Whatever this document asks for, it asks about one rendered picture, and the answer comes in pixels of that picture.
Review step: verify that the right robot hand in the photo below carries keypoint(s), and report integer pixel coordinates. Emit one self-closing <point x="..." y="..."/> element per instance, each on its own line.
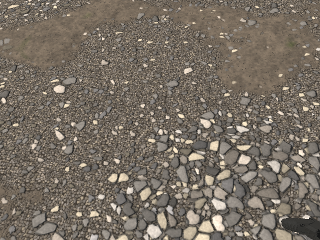
<point x="309" y="227"/>

